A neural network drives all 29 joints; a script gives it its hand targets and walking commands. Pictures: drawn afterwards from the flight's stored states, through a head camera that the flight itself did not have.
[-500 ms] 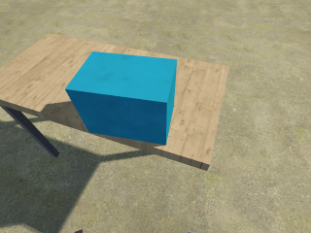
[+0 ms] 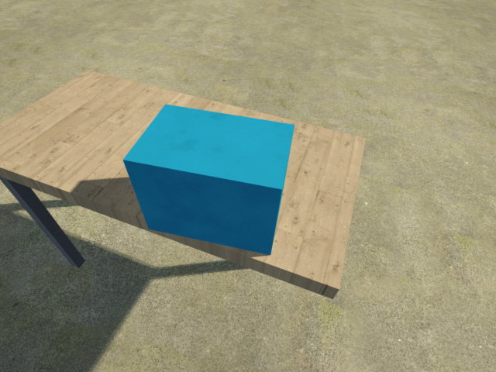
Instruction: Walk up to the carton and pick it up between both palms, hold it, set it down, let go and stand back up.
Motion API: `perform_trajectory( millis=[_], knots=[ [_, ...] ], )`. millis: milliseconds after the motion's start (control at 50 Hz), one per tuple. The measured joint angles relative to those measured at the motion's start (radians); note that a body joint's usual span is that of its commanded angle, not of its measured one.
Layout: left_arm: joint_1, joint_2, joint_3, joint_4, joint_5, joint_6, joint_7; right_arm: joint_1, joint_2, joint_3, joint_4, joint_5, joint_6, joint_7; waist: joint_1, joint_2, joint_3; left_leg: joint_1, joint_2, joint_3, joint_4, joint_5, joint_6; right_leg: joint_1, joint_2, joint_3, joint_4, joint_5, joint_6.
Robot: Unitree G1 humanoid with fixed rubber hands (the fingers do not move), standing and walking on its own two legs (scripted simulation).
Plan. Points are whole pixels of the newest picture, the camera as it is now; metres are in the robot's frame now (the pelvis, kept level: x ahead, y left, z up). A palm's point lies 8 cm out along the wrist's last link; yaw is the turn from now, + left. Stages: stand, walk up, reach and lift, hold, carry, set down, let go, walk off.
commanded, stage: walk up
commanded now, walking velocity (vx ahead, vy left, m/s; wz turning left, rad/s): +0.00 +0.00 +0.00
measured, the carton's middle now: (217, 179) +0.48 +0.08 +0.01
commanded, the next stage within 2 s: none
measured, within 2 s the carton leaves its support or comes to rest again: neither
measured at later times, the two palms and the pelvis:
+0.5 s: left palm out of the picture -0.05 +0.33 -0.16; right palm out of the picture +0.09 -0.16 -0.14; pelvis +0.00 +0.08 -0.02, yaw +3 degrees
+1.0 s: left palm out of the picture +0.01 +0.32 -0.15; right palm out of the picture +0.02 -0.13 -0.15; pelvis +0.00 +0.10 +0.00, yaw +1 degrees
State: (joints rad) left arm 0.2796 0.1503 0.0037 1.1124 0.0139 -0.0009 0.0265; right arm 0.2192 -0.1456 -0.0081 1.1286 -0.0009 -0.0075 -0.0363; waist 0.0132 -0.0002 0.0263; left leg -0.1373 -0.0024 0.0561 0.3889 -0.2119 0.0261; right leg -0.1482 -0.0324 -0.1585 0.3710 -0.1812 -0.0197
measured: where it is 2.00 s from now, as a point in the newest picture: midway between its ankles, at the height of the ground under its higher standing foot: outside the picture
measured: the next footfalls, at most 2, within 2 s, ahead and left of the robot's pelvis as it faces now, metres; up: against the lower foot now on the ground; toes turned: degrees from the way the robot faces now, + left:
left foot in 0.48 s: +0.06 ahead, +0.23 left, +0.00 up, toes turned +4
right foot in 0.76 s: +0.03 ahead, +0.00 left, +0.00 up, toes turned -2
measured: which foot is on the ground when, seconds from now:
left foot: down 0.00-0.20, up 0.22-0.46, down 0.48-1.00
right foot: down 0.00-0.48, up 0.50-0.74, down 0.76-0.98, up 1.00-1.00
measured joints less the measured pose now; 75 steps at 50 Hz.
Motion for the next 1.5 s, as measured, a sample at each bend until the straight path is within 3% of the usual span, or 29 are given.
perform_trajectory(
  millis=[200, 260, 300, 340, 400, 460, 500, 560, 660, 720, 760, 780, 860, 960, 1040, 1100, 1140, 1200, 1240, 1300, 1380, 1440, 1500],
  knots=[
    [0.036, -0.011, 0.014, 0.018, 0.005, 0.006, 0.013, 0.046, 0.011, -0.001, 0.030, -0.009, 0.004, 0.004, 0.001, 0.004, 0.003, -0.027, -0.004, -0.002, 0.036, -0.021, 0.001, -0.022, -0.007, -0.001, 0.028, -0.018, 0.006],
    [0.032, 0.001, 0.041, -0.019, 0.014, 0.006, 0.041, 0.051, -0.023, -0.035, -0.009, -0.032, 0.040, 0.011, 0.015, 0.013, 0.008, -0.181, -0.006, 0.009, 0.355, -0.180, -0.042, -0.066, -0.040, -0.019, 0.087, -0.045, 0.011],
    [0.037, 0.017, 0.056, -0.027, 0.018, 0.008, 0.056, 0.039, -0.052, -0.057, -0.039, -0.041, 0.055, 0.018, 0.025, 0.019, 0.008, -0.276, -0.001, 0.002, 0.561, -0.196, -0.058, -0.080, -0.066, -0.025, 0.103, -0.051, 0.023],
    [0.049, 0.031, 0.060, -0.024, 0.026, 0.009, 0.058, 0.015, -0.076, -0.070, -0.067, -0.046, 0.058, 0.025, 0.033, 0.024, 0.006, -0.316, 0.016, -0.022, 0.628, -0.162, -0.063, -0.087, -0.085, -0.018, 0.107, -0.049, 0.043],
    [0.056, 0.048, 0.066, -0.018, 0.034, 0.012, 0.049, -0.024, -0.084, -0.071, -0.108, -0.035, 0.058, 0.033, 0.030, 0.020, 0.003, -0.303, 0.055, -0.052, 0.525, -0.153, -0.076, -0.099, -0.109, -0.008, 0.113, -0.046, 0.068],
    [0.051, 0.056, 0.065, -0.011, 0.020, 0.014, 0.034, -0.052, -0.069, -0.056, -0.128, -0.014, 0.033, 0.032, 0.025, 0.012, 0.008, -0.198, 0.086, -0.071, 0.235, -0.061, -0.073, -0.112, -0.118, 0.000, 0.154, -0.063, 0.089],
    [0.040, 0.067, 0.062, -0.004, 0.026, 0.019, 0.017, -0.057, -0.038, -0.047, -0.113, -0.019, 0.007, 0.020, 0.019, -0.030, 0.020, -0.158, 0.065, -0.049, 0.183, -0.056, -0.073, -0.134, -0.141, 0.033, 0.233, -0.132, 0.087],
    [0.033, 0.065, 0.055, -0.024, 0.007, 0.044, 0.004, -0.022, -0.005, -0.025, -0.105, -0.031, 0.005, 0.013, 0.012, -0.041, 0.000, -0.152, 0.063, -0.042, 0.185, -0.067, -0.053, -0.163, -0.085, 0.091, 0.318, -0.295, 0.056],
    [-0.003, 0.052, 0.051, -0.038, 0.004, 0.047, -0.006, 0.008, 0.017, -0.004, -0.097, -0.025, -0.006, 0.009, -0.001, -0.051, -0.005, -0.115, 0.039, -0.021, 0.096, -0.019, -0.030, -0.179, -0.019, 0.123, 0.391, -0.273, 0.028],
    [-0.012, 0.036, 0.043, -0.037, -0.005, 0.036, 0.001, 0.005, 0.014, 0.001, -0.088, -0.020, -0.010, 0.002, -0.004, -0.046, -0.003, -0.113, 0.018, -0.003, 0.087, -0.015, -0.022, -0.129, 0.000, 0.119, 0.292, -0.233, 0.018],
    [-0.016, 0.022, 0.035, -0.032, -0.008, 0.023, 0.008, -0.001, 0.008, 0.000, -0.079, -0.012, -0.006, -0.001, 0.000, -0.036, 0.002, -0.113, 0.006, 0.009, 0.102, -0.025, -0.021, -0.064, 0.006, 0.115, 0.142, -0.100, 0.011],
    [-0.019, 0.006, 0.030, -0.025, -0.005, 0.016, 0.011, -0.007, -0.003, -0.002, -0.073, -0.007, -0.002, -0.001, -0.004, -0.004, 0.010, -0.109, 0.017, 0.002, 0.111, -0.030, -0.022, -0.044, 0.018, 0.107, 0.116, -0.081, 0.007],
    [-0.002, -0.016, 0.014, -0.006, -0.001, 0.003, 0.006, 0.002, -0.008, -0.006, -0.058, 0.001, 0.009, -0.006, -0.025, 0.030, -0.004, -0.055, 0.020, -0.003, 0.033, 0.006, -0.028, 0.004, 0.025, 0.101, 0.056, -0.080, 0.003],
    [-0.009, -0.019, 0.013, -0.005, -0.008, -0.004, 0.007, 0.024, -0.011, -0.009, -0.033, -0.015, 0.010, 0.001, -0.029, 0.016, 0.002, -0.036, 0.026, -0.007, 0.005, 0.022, -0.031, 0.026, 0.032, 0.097, 0.023, -0.061, 0.000],
    [-0.014, 0.040, 0.053, -0.031, 0.010, 0.044, -0.005, 0.030, -0.031, -0.036, -0.057, -0.034, 0.017, -0.031, -0.055, -0.013, 0.019, -0.095, 0.061, -0.005, 0.070, -0.001, -0.041, -0.136, 0.044, 0.090, 0.343, -0.217, 0.023],
    [-0.038, 0.080, 0.075, -0.068, 0.021, 0.056, -0.020, 0.057, -0.059, -0.059, -0.056, -0.040, 0.021, -0.043, -0.062, -0.016, 0.026, -0.117, 0.094, -0.012, 0.071, 0.009, -0.061, -0.245, 0.037, 0.116, 0.564, -0.226, 0.038],
    [-0.057, 0.085, 0.068, -0.095, 0.013, 0.041, -0.026, 0.080, -0.075, -0.062, -0.037, -0.029, 0.025, -0.040, -0.052, -0.018, 0.024, -0.119, 0.096, -0.017, 0.062, 0.018, -0.077, -0.224, 0.003, 0.146, 0.464, -0.211, 0.047],
    [-0.068, 0.068, 0.053, -0.114, 0.002, 0.009, -0.012, 0.095, -0.083, -0.055, -0.017, -0.022, 0.037, -0.020, -0.038, -0.008, 0.023, -0.145, 0.093, -0.033, 0.129, -0.010, -0.101, -0.113, -0.032, 0.161, 0.169, -0.098, 0.071],
    [-0.052, 0.037, 0.044, -0.101, 0.002, 0.003, -0.002, 0.084, -0.087, -0.042, -0.015, -0.015, 0.045, -0.007, -0.040, 0.031, 0.022, -0.153, 0.102, -0.066, 0.178, -0.107, -0.076, -0.099, -0.006, 0.143, 0.171, -0.100, 0.058],
    [-0.012, 0.007, 0.029, -0.085, 0.002, 0.008, -0.001, 0.064, -0.072, -0.034, -0.030, -0.014, 0.055, 0.009, -0.036, 0.032, -0.005, -0.163, 0.062, -0.077, 0.258, -0.204, -0.048, -0.071, -0.002, 0.146, 0.118, -0.074, 0.030],
    [-0.008, -0.020, 0.008, -0.077, 0.004, -0.006, 0.001, 0.033, -0.057, -0.026, -0.031, -0.012, 0.042, 0.016, -0.029, 0.046, -0.009, -0.151, 0.040, -0.057, 0.275, -0.166, -0.038, -0.046, 0.015, 0.137, 0.057, -0.037, 0.019],
    [-0.018, -0.027, 0.003, -0.068, 0.002, -0.010, 0.001, 0.026, -0.043, -0.016, -0.023, -0.009, 0.030, 0.010, -0.027, 0.054, -0.008, -0.083, 0.036, -0.052, 0.142, -0.074, -0.038, -0.045, 0.038, 0.120, 0.064, -0.044, 0.016],
    [-0.035, -0.011, 0.007, -0.044, -0.008, -0.006, 0.007, 0.020, -0.010, -0.008, -0.002, -0.009, 0.015, 0.004, -0.021, 0.009, 0.004, -0.030, 0.024, -0.045, 0.061, -0.040, -0.033, -0.030, 0.030, 0.123, 0.068, -0.051, 0.017]
  ],
)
